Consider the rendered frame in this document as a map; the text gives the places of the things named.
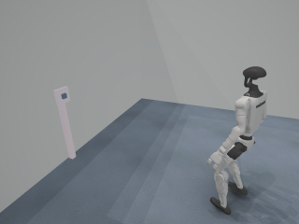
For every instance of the button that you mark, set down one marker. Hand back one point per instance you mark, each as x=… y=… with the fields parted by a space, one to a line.
x=64 y=96

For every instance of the robot right upper arm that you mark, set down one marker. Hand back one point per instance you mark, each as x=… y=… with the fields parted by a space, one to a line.
x=265 y=106

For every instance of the robot left upper arm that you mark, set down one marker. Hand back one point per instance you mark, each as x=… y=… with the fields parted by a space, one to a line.
x=241 y=109

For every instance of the robot left thigh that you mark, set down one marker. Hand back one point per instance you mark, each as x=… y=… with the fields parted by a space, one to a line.
x=233 y=153

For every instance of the robot left forearm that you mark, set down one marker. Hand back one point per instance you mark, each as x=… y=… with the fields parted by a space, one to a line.
x=229 y=142

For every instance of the robot right foot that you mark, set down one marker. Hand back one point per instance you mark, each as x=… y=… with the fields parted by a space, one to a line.
x=233 y=186

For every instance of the panel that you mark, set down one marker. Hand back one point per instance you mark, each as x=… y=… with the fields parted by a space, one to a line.
x=64 y=119

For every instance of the robot left hand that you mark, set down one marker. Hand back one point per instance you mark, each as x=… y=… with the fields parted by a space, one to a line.
x=217 y=158

